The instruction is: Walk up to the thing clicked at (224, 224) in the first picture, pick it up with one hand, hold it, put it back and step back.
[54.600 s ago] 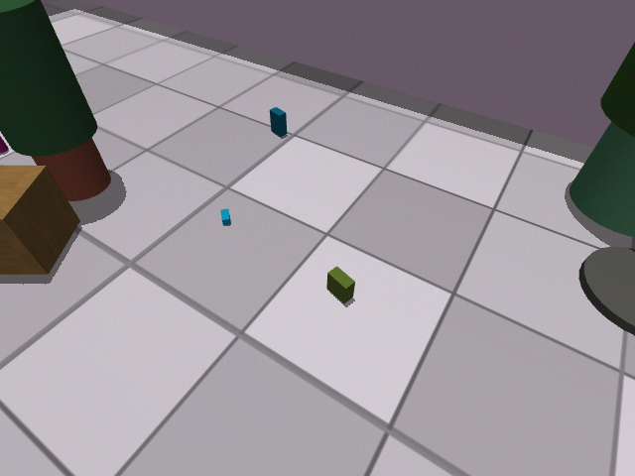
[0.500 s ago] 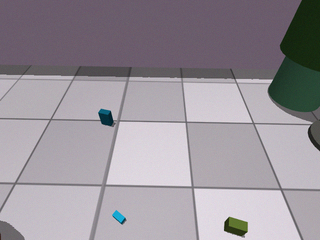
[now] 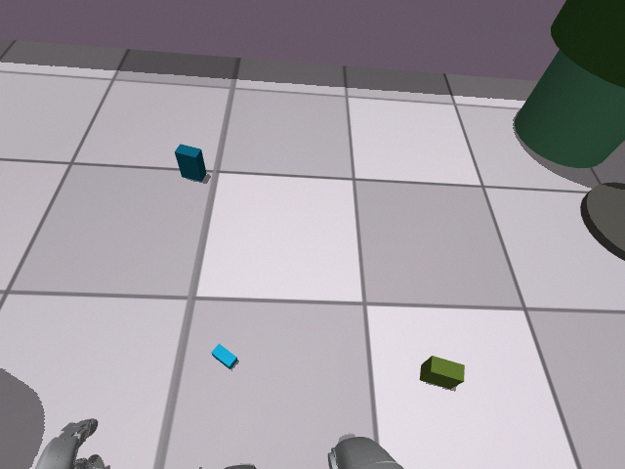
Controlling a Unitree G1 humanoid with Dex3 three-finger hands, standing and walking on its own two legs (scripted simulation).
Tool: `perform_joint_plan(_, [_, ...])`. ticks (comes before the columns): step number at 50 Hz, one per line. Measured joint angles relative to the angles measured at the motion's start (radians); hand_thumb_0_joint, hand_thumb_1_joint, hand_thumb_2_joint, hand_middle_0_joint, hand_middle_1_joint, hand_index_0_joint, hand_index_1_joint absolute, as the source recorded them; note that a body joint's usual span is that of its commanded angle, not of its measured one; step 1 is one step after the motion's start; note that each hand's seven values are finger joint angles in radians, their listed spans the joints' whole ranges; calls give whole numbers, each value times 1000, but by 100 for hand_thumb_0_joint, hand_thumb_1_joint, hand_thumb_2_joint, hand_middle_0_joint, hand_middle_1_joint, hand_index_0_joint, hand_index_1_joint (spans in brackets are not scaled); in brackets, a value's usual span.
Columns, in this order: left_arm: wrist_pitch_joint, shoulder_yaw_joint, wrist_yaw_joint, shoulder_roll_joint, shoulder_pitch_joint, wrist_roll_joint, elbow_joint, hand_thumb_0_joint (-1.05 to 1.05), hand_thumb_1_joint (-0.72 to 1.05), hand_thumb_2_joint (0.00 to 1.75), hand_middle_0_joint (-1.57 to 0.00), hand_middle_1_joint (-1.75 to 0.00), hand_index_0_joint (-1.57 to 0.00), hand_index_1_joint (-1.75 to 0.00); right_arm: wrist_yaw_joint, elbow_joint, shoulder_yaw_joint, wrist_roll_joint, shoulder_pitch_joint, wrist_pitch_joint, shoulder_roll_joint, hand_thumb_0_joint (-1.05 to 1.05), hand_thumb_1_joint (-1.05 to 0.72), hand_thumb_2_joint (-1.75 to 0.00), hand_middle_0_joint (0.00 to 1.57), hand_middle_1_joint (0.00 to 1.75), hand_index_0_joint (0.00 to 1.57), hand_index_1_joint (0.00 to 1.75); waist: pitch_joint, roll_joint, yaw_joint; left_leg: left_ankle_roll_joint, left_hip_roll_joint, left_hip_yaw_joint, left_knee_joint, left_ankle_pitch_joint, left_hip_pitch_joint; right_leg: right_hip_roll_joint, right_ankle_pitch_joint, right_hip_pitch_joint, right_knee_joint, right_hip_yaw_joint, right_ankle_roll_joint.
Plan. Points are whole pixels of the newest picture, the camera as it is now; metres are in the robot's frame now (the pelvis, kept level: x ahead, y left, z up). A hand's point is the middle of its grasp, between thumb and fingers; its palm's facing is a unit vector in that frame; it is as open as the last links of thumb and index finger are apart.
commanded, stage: step back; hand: left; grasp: from above
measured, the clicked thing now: (224, 356) +0.48 +0.20 -0.74
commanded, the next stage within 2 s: none
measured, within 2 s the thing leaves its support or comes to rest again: neither
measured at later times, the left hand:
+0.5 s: hand out of the picture +0.02 +0.24 -0.13, palm faces -0.06 -0.91 -0.41, open 7.4 cm
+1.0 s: hand out of the picture -0.15 +0.26 -0.16, palm faces -0.06 -0.91 -0.40, open 7.4 cm
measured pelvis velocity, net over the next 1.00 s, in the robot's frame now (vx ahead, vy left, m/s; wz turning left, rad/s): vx -0.25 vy -0.01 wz -0.08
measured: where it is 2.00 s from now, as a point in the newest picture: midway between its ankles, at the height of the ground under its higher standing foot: outside the picture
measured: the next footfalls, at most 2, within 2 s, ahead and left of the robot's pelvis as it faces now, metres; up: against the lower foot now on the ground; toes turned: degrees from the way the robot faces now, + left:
right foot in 0.30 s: -0.03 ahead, -0.13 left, +0.00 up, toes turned -1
left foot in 0.66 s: -0.14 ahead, +0.12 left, +0.00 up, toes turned -4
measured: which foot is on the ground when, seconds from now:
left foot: down 0.00-0.34, up 0.36-0.64, down 0.66-1.00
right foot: up 0.00-0.28, down 0.30-0.68, up 0.70-1.00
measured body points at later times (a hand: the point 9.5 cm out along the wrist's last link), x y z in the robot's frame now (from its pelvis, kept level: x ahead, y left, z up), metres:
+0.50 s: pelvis -0.10 -0.01 +0.01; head -0.05 -0.04 +0.45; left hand +0.02 +0.29 -0.10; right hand -0.02 -0.34 -0.12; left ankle -0.12 +0.13 -0.64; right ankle -0.07 -0.13 -0.73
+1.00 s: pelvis -0.25 -0.01 -0.01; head -0.19 +0.00 +0.44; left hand -0.15 +0.31 -0.13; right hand -0.14 -0.33 -0.11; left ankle -0.18 +0.12 -0.73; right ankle -0.29 -0.14 -0.72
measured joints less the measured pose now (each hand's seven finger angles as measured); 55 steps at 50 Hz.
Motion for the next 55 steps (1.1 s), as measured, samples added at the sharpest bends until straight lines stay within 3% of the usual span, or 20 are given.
perform_joint_plan(3, [2, -7, 0, -9, 11, -6, -15, 1, 91, 90, -21, -30, -20, -30, -11, -20, 5, -8, 10, 4, 13, 0, -90, -89, 20, 30, 21, 30, 5, 4, -3, 4, 10, 6, -47, 42, -1, 50, -1, -33, 142, 21, -1])
perform_joint_plan(7, [0, -12, -9, -25, 52, 0, -29, 1, 91, 90, -21, -30, -20, -30, -25, -61, 4, -2, 2, -2, 18, 1, -90, -89, 20, 30, 21, 30, 13, 15, 1, 7, 22, 36, -65, 67, -9, 43, 30, -10, 165, 14, 26])
perform_joint_plan(12, [-4, -6, -17, -33, 91, 4, -34, 1, 91, 90, -21, -30, -20, -30, -26, -110, 9, 4, -13, -8, 21, 0, -90, -89, 20, 30, 21, 31, 22, 23, 2, 0, 35, 68, -20, 69, -40, -12, 46, 85, -45, -23, 42])
perform_joint_plan(15, [-17, 0, -23, -37, 107, 10, -32, 1, 91, 90, -21, -30, -20, -30, -21, -120, 13, 8, -23, 3, 10, 0, -90, -89, 20, 30, 21, 31, 15, 36, 9, -13, 47, 81, 45, 53, -79, -40, 156, 164, -259, -58, 27])
perform_joint_plan(17, [-24, 0, -24, -62, 107, 18, -23, 1, 91, 90, -21, -30, -20, -30, -19, -109, 8, 17, -36, 15, -10, 0, -90, -89, 20, 30, 21, 31, 28, 99, -4, -21, 80, 42, 85, 49, -95, -6, 191, 184, -288, -96, 15])
perform_joint_plan(18, [-26, -3, -29, -67, 116, 19, -27, 1, 91, 90, -21, -30, -20, -30, -20, -102, 6, 22, -34, 22, -13, 0, -90, -89, 20, 30, 21, 31, 18, 109, -8, -23, 65, 13, 116, -5, -111, -6, 192, 179, -286, -107, 9])
perform_joint_plan(20, [-27, -7, -35, -65, 134, 24, -42, 1, 90, 90, -21, -30, -20, -30, -22, -90, 2, 23, -28, 31, -7, 0, -90, -89, 20, 30, 21, 30, -3, 80, 16, -35, -8, -31, 275, -145, -149, -33, 199, 157, -277, -86, -1])
perform_joint_plan(23, [-23, -5, -29, -71, 147, 22, -58, 1, 90, 90, -21, -30, -20, -30, -18, -88, 3, 31, -13, 27, -19, 1, -90, -89, 20, 30, 21, 30, -24, 60, 31, -42, -81, -91, 473, -163, -174, -63, 249, 142, -328, -68, 0])
perform_joint_plan(25, [-20, -2, -26, -71, 140, 25, -72, 1, 90, 90, -21, -30, -20, -30, -21, -93, 4, 33, 3, 19, -32, 0, -90, -89, 20, 30, 21, 30, -36, 61, 31, -50, -93, -115, 516, -152, -166, -73, 282, 122, -358, -73, 4])
perform_joint_plan(28, [-22, -1, -18, -66, 117, 29, -106, 1, 90, 90, -21, -30, -20, -30, -27, -98, 5, 33, 24, 12, -50, 0, -90, -89, 20, 30, 21, 30, -31, 68, 29, -60, -61, -113, 404, -158, -100, -78, 315, 90, -371, -92, 12])
perform_joint_plan(32, [-21, -5, -17, -47, 83, 23, -152, 1, 90, 90, -21, -30, -20, -30, -28, -96, 2, 20, 36, 6, -54, 0, -90, -89, 20, 30, 20, 30, -9, 66, 18, -54, 4, -60, 76, -106, 21, -90, 323, 32, -316, -130, 28])
perform_joint_plan(35, [-3, 2, -19, -14, 66, 10, -151, 1, 90, 90, -21, -30, -20, -30, -23, -85, 1, 0, 20, -1, -9, 1, -90, -89, 20, 30, 20, 30, 29, -22, 36, -39, -32, -7, -7, -22, 60, -120, 295, -3, -243, -77, 28])
perform_joint_plan(38, [18, 4, -16, -22, 83, 11, -112, 1, 91, 90, -21, -30, -20, -30, -6, -93, 14, -11, 36, -4, 5, 1, -90, -89, 20, 30, 21, 30, 2, 6, 5, -27, 5, -44, -2, -2, 28, -13, 59, -43, -13, -24, 21])
perform_joint_plan(40, [18, 5, -21, -22, 102, 4, -103, 1, 91, 90, -21, -30, -20, -30, -8, -93, 20, -16, 41, -1, 12, 1, -90, -89, 20, 30, 21, 30, -19, 19, 6, -28, 30, -56, -41, 34, 19, 39, 40, -56, 141, 1, 14])
perform_joint_plan(43, [6, 13, -27, -14, 141, 1, -105, 1, 91, 90, -21, -30, -20, -30, -12, -106, 20, -12, 29, -4, 16, 1, -90, -89, 20, 30, 21, 31, -36, 16, 27, -35, 52, -41, -80, 78, -1, 53, 50, -28, 217, 18, 23])
perform_joint_plan(48, [-4, 16, -23, -7, 175, 6, -92, 1, 91, 90, -21, -30, -20, -30, -19, -156, 13, -4, -16, -9, 1, 1, -90, -89, 20, 30, 21, 31, -17, 17, 44, -43, 70, -11, -40, 101, -62, -11, 34, 114, -42, -12, 51])
perform_joint_plan(50, [-14, 14, -23, -9, 184, 9, -81, 1, 91, 90, -21, -30, -20, -30, -18, -173, 12, 0, -38, -3, -11, 0, -90, -89, 20, 30, 21, 31, -10, 23, 49, -57, 78, 5, 6, 97, -97, -40, 104, 180, -228, -42, 47])
perform_joint_plan(52, [-22, 11, -22, -36, 171, 17, -53, 1, 91, 90, -21, -30, -20, -30, -19, -173, 4, 9, -63, 8, -36, 0, -90, -89, 20, 30, 21, 31, 17, 85, 35, -69, 110, -24, 59, 92, -124, -13, 167, 221, -317, -82, 29])
perform_joint_plan(53, [-23, 5, -26, -53, 170, 23, -47, 1, 91, 90, -21, -30, -20, -30, -21, -169, -1, 15, -65, 15, -46, 0, -90, -89, 20, 30, 21, 31, 20, 119, 21, -54, 111, -59, 75, 88, -137, 1, 176, 221, -318, -105, 23])
perform_joint_plan(55, [-24, -8, -37, -62, 186, 28, -54, 1, 91, 90, -21, -30, -20, -30, -28, -153, -7, 22, -51, 31, -41, 0, -90, -89, 20, 30, 21, 30, -7, 108, 33, -46, 40, -97, 209, -79, -176, -21, 178, 184, -290, -96, 13])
